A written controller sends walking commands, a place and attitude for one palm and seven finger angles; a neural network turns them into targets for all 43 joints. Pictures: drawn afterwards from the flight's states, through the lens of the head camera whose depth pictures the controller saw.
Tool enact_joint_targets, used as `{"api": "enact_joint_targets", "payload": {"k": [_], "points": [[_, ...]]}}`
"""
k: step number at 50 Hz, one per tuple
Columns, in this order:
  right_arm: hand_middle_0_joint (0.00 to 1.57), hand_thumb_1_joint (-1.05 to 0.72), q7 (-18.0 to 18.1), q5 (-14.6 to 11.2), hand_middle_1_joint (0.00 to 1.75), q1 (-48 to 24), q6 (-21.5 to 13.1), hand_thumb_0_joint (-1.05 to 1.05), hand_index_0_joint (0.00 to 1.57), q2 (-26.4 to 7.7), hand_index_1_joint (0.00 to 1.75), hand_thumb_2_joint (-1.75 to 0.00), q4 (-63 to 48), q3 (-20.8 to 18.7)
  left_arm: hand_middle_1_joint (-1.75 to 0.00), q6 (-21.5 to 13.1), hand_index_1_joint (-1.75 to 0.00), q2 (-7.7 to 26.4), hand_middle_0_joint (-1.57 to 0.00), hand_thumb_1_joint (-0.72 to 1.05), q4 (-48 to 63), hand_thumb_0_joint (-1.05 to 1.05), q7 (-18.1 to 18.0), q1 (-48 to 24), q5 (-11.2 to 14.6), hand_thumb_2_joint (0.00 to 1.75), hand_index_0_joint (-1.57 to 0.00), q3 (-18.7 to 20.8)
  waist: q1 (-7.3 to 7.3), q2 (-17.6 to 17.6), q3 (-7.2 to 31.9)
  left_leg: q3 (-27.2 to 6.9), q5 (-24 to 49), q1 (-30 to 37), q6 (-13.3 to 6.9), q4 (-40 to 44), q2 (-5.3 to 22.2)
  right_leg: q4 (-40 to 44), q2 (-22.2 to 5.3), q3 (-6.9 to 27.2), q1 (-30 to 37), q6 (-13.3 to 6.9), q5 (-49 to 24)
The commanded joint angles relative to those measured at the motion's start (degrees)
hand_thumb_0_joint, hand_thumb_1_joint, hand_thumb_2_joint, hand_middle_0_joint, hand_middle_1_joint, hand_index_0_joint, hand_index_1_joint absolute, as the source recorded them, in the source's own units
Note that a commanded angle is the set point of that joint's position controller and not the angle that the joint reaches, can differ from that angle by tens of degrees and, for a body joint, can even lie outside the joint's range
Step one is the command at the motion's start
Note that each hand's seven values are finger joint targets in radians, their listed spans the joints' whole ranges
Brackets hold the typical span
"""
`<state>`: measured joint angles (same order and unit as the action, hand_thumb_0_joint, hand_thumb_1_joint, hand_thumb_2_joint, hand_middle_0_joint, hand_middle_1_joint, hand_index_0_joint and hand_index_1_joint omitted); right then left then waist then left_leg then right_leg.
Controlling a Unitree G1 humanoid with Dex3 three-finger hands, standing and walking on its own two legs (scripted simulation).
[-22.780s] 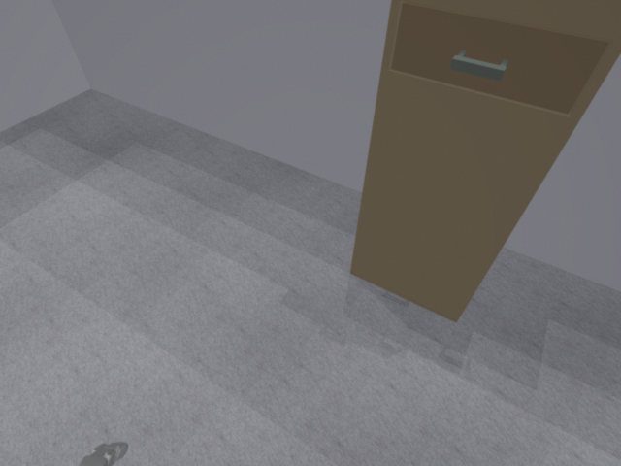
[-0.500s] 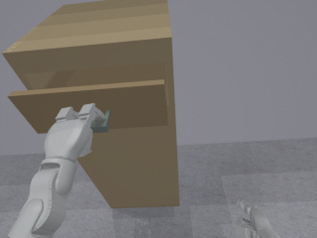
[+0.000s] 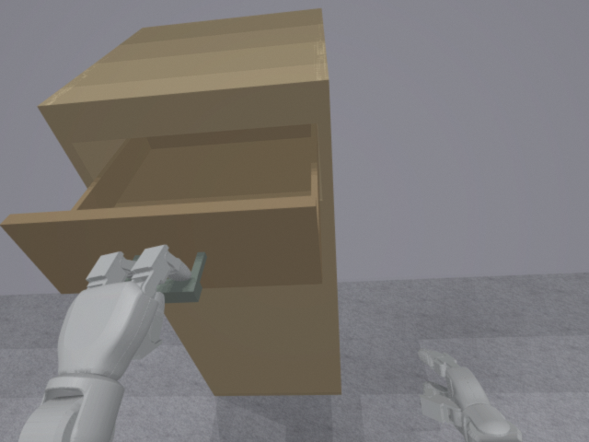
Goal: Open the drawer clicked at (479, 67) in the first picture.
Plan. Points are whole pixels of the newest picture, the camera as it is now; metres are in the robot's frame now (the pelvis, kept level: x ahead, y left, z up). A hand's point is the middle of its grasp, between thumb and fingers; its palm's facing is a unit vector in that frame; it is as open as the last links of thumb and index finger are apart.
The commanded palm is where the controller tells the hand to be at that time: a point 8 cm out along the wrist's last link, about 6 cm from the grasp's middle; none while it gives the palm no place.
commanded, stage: pull the drawer open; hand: left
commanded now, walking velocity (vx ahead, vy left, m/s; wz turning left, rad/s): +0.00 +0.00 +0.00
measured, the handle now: (162, 276) +0.27 +0.19 +0.15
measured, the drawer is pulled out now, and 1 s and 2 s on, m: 0.19 0.25 0.25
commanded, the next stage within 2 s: open the thumb to release the handle in 0.80 s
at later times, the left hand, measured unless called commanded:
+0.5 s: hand (128, 391) +0.13 +0.17 +0.15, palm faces +0.18 -0.23 -0.95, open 6.0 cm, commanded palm +0.05 +0.19 +0.19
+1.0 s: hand (123, 390) +0.13 +0.18 +0.15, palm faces +0.20 -0.20 -0.96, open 6.0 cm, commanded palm +0.08 +0.20 +0.19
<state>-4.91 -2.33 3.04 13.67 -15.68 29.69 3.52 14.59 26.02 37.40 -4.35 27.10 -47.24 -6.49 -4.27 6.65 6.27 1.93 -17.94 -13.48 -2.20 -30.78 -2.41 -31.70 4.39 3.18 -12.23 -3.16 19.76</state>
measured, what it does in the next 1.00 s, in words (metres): stands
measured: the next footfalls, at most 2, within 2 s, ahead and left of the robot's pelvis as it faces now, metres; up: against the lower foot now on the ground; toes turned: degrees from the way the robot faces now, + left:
none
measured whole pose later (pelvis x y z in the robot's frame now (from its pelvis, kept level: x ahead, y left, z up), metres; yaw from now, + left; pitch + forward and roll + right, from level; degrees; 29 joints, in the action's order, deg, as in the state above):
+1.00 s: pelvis -0.02 -0.01 +0.00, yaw +1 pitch -1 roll +0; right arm -3.2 -1.5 5.1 10.5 -16.5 30.2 2.2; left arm 7.6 29.8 43.8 -9.1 38.7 -47.0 -4.2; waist -6.7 7.0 4.5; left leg 1.1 -18.1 -14.6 -1.8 -33.5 -1.5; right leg -32.6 5.2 2.1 -12.4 -3.6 19.2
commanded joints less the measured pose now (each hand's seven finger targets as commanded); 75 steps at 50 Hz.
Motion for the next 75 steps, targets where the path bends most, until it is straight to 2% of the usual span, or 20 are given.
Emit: {"api": "enact_joint_targets", "payload": {"k": [1, 21, 22, 30, 31, 35, 41, 44, 45, 47, 52, 55, 56, 60, 65, 66, 68, 71, 74, 75], "points": [[0.20, -0.90, 0.26, -0.63, 0.30, -12.85, -2.75, 0.00, 0.20, -4.99, 0.30, -0.90, -11.51, -2.18, -1.35, 1.39, -1.35, 7.87, -0.40, 0.90, 9.78, 0.00, -2.18, 6.51, -0.43, 0.90, -0.40, 8.97, -2.50, -6.00, 3.24, -1.05, 21.84, 0.96, 1.14, 1.48, 3.13, 2.93, -2.95, 0.64, 3.03, 2.61, -25.43], [0.20, -0.90, 1.23, -0.55, 0.30, -10.53, -5.60, 0.00, 0.20, -5.92, 0.30, -0.90, -13.40, -2.44, -1.35, -1.63, -1.35, 10.44, -0.40, 0.90, 13.60, 0.00, -4.53, 19.24, 0.23, 0.90, -0.40, 12.40, -3.16, -6.41, -1.58, -0.35, 12.87, 0.07, 1.08, 0.38, 3.31, 7.10, -4.15, 3.38, -1.69, 3.07, -10.92], [0.20, -0.90, 1.08, -0.14, 0.30, -10.19, -5.70, 0.00, 0.20, -5.36, 0.30, -0.90, -13.75, -2.13, -1.35, -1.56, -1.35, 8.47, -0.40, 0.90, 14.39, 0.00, -4.42, 19.63, -0.40, 0.90, -0.40, 10.43, -3.54, -6.72, -1.19, -0.26, 12.91, -0.02, 0.88, 0.34, 3.07, 6.80, -4.45, 2.63, -1.43, 3.23, -10.42], [0.20, -0.90, 1.10, -0.15, 0.30, -9.34, -6.32, 0.00, 0.20, -5.64, 0.30, -0.90, -13.64, -2.24, -1.35, -3.37, -1.35, 9.96, -0.40, 0.90, 14.34, 0.00, -5.69, 25.24, 0.02, 0.90, -0.40, 12.94, -3.81, -7.97, -1.31, -0.35, 15.32, -0.15, 1.22, -0.25, 3.14, 5.56, -4.65, 2.84, 0.03, 3.79, -19.11], [0.20, -0.90, 1.07, -0.81, 0.30, -10.51, -6.42, 0.00, 0.20, -6.03, 0.30, -0.90, -13.79, -2.24, -1.35, -3.14, -1.35, 11.08, -0.40, 0.90, 14.72, 0.00, -6.00, 25.52, 0.66, 0.90, -0.40, 14.48, -3.79, -5.40, -0.75, -0.26, 15.21, 0.35, 1.44, -0.29, 3.41, 5.58, -4.14, 3.60, 0.05, 3.25, -18.74], [0.20, -0.90, 1.02, -0.36, 0.30, -9.38, -6.26, 0.00, 0.20, -5.47, 0.30, -0.90, -13.71, -2.13, -1.35, -3.58, -1.35, 10.44, -0.40, 0.90, 13.86, 0.00, -6.27, 27.03, 0.27, 0.90, -0.40, 14.17, -3.99, -8.22, -1.61, -0.45, 16.17, -0.13, 1.35, -0.39, 3.27, 4.94, -4.55, 2.89, 0.49, 3.88, -22.25], [0.20, -0.90, 0.86, -1.24, 0.30, -10.83, -6.05, 0.00, 0.20, -5.83, 0.30, -0.90, -13.93, -2.15, -1.35, -3.43, -1.35, 12.23, -0.40, 0.90, 14.58, 0.00, -7.33, 28.87, 1.26, 0.90, -0.40, 16.98, -4.30, -5.52, 0.52, -0.16, 17.26, 0.23, 1.84, -0.67, 3.58, 3.89, -4.08, 3.56, 2.22, 3.43, -25.99], [0.20, -0.90, 0.69, -0.73, 0.30, -9.40, -5.79, 0.00, 0.20, -5.43, 0.30, -0.90, -13.55, -2.27, -1.35, -3.81, -1.35, 10.47, -0.40, 0.90, 14.17, 0.00, -7.29, 29.42, 0.67, 0.90, -0.40, 15.48, -4.21, -7.58, -0.42, -0.43, 18.30, -0.32, 1.62, -0.44, 3.49, 3.65, -4.16, 2.45, 1.64, 3.69, -26.08], [0.20, -0.90, 1.31, 1.19, 0.30, -10.17, -5.09, 0.00, 0.20, -5.35, 0.30, -0.90, -8.85, -2.28, -1.35, -2.64, -1.35, 9.91, -0.40, 0.90, 10.83, 0.00, -6.98, 4.90, -3.21, 0.90, -0.40, 12.42, -0.68, -8.73, -4.46, -1.32, 14.92, -1.15, 0.91, -0.30, 1.91, 5.78, -3.89, 3.80, -5.25, 2.94, -20.41], [0.20, -0.90, 1.83, 1.02, 0.30, -9.77, -5.98, 0.00, 0.20, -4.09, 0.30, -0.90, -10.25, -2.66, -1.34, -1.68, -1.34, 10.41, -0.39, 0.76, 10.40, 0.00, -7.08, 5.77, -3.30, 0.84, -0.39, 15.01, -2.61, -5.73, -3.69, -1.57, 12.13, 1.47, 0.47, -0.54, 2.53, 8.13, -3.73, 3.43, -6.02, 2.38, -9.69], [0.20, -0.90, 2.24, 0.45, 0.30, -10.04, -6.34, 0.00, 0.20, -3.76, 0.30, -0.90, -9.22, -2.08, -1.30, -2.09, -1.30, 10.77, -0.36, 0.41, 7.57, 0.00, -4.82, 6.47, -2.32, 0.69, -0.36, 14.48, -3.48, -5.60, 1.45, -1.55, 13.80, 1.77, 0.77, 0.28, 1.98, 6.74, -4.06, 2.70, -0.94, 2.59, -13.22], [0.20, -0.90, 2.81, 0.53, 0.30, -10.36, -6.27, 0.00, 0.20, -3.60, 0.30, -0.90, -8.15, -2.14, -1.27, -2.07, -1.27, 10.44, -0.35, 0.20, 4.24, 0.00, -3.52, 4.80, -1.93, 0.60, -0.35, 13.77, -2.80, -8.67, -2.13, -1.68, 12.65, 1.30, 0.64, 1.14, 1.79, 8.24, -4.09, 2.92, -2.10, 2.96, -10.79], [0.20, -0.90, 2.90, -0.02, 0.30, -12.15, -6.38, 0.00, 0.20, -4.12, 0.30, -0.90, -8.62, -1.93, -1.27, -1.08, -1.27, 11.23, -0.35, 0.13, 5.43, 0.00, -2.98, 4.15, -1.18, 0.57, -0.35, 14.59, -2.84, -6.21, -1.39, -1.65, 11.83, 2.39, 0.76, 1.44, 2.10, 8.81, -3.67, 3.39, -1.76, 2.63, -9.82], [0.20, -0.90, 3.46, 0.56, 0.30, -11.29, -6.49, 0.00, 0.20, -3.67, 0.30, -0.90, -7.96, -1.83, -1.24, -0.40, -1.24, 8.96, -0.32, -0.15, 3.45, 0.00, 0.16, -0.16, -1.17, 0.45, -0.32, 9.98, -1.78, -8.96, -3.93, -1.53, 10.83, 1.79, 0.23, 2.69, 1.71, 10.00, -4.45, 1.83, -1.78, 3.48, -7.31], [0.20, -0.90, 4.03, 0.87, 0.30, -12.01, -7.17, 0.00, 0.20, -3.85, 0.30, -0.90, -8.80, -1.43, -1.20, -0.61, -1.20, 8.21, -0.30, -0.50, 5.23, 0.00, 2.66, -3.92, -1.84, 0.30, -0.30, 6.59, -1.62, -7.43, -3.44, -1.13, 10.22, 2.50, 0.04, 3.57, 1.75, 10.96, -4.71, 0.93, -1.34, 3.59, -4.65], [0.20, -0.90, 4.25, 0.18, 0.30, -12.95, -7.70, 0.00, 0.20, -4.15, 0.30, -0.90, -9.37, -1.32, -1.20, -0.64, -1.20, 10.68, -0.30, -0.50, 6.49, 0.00, 2.41, -4.41, -1.65, 0.30, -0.30, 9.30, -1.72, -6.67, -2.51, -1.36, 9.63, 3.20, 0.13, 3.30, 2.30, 11.34, -4.11, 1.90, -1.81, 3.15, -3.41], [0.20, -0.90, 4.31, 1.05, 0.30, -11.99, -8.12, 0.00, 0.20, -3.87, 0.30, -0.90, -9.53, -1.32, -1.20, -2.21, -1.20, 8.77, -0.30, -0.50, 8.39, 0.00, 2.37, -5.56, -3.08, 0.30, -0.30, 6.30, -2.03, -6.11, -2.28, -1.24, 10.80, 3.44, 0.05, 3.29, 2.07, 11.19, -4.63, 0.99, -1.92, 2.94, -3.49], [0.20, -0.90, 4.43, 0.70, 0.30, -12.17, -8.83, 0.00, 0.20, -4.38, 0.30, -0.90, -10.06, -1.30, -1.20, -3.62, -1.20, 11.19, -0.30, -0.50, 10.29, 0.00, 0.79, -4.84, -3.24, 0.30, -0.30, 9.41, -2.56, -3.39, -0.05, -1.61, 11.45, 4.54, 0.31, 3.09, 2.71, 11.04, -4.10, 1.00, -1.74, 2.34, -4.54], [0.20, -0.90, 4.11, 1.47, 0.30, -10.54, -8.83, 0.00, 0.20, -3.96, 0.30, -0.90, -8.80, -1.92, -1.20, -4.41, -1.20, 7.91, -0.30, -0.50, 8.16, 0.00, 0.82, -3.81, -3.68, 0.30, -0.30, 6.99, -2.25, -5.11, -2.17, -1.51, 12.53, 4.13, 0.31, 3.21, 2.06, 10.94, -4.01, 0.28, -2.50, 2.26, -5.76], [0.20, -0.90, 3.38, 1.93, 0.30, -10.53, -8.89, 0.00, 0.20, -3.28, 0.30, -0.90, -8.35, -1.99, -1.20, -4.45, -1.20, 1.43, -0.30, -0.50, 4.67, 0.00, 1.43, -3.83, -4.44, 0.30, -0.30, 0.04, -1.44, -5.66, -4.93, -1.57, 12.71, 3.76, 0.20, 3.20, 1.68, 10.28, -3.54, -0.78, -4.82, 2.05, -5.68]]}}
